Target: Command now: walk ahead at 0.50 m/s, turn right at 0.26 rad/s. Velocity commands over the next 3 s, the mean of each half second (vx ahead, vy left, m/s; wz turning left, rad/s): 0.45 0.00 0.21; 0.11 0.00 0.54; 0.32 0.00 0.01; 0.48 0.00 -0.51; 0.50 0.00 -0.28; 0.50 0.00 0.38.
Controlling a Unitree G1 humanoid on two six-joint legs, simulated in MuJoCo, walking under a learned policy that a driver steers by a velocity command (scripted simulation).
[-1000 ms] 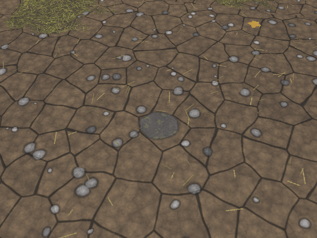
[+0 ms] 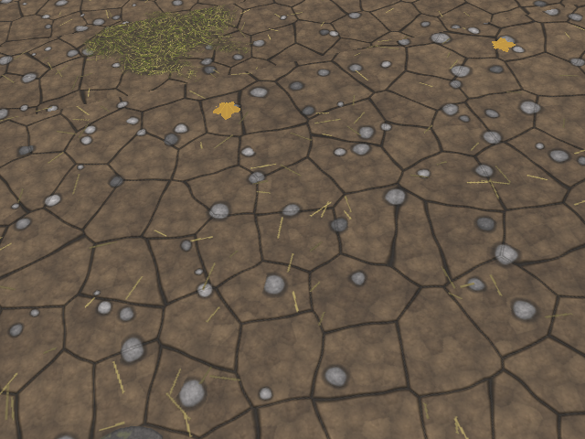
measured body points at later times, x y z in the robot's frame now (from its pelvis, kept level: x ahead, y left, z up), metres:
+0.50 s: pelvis +0.30 +0.08 -0.01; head +0.34 +0.10 +0.44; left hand +0.40 +0.37 -0.11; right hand +0.45 -0.18 -0.11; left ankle +0.32 +0.15 -0.75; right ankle +0.33 -0.08 -0.67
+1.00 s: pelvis +0.44 +0.07 -0.01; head +0.49 +0.08 +0.44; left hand +0.45 +0.39 -0.10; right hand +0.71 -0.12 -0.11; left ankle +0.37 +0.19 -0.68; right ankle +0.55 +0.00 -0.75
